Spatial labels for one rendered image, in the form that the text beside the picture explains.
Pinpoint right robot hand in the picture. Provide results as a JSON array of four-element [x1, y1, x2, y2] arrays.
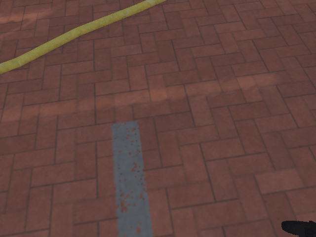
[[281, 220, 316, 237]]

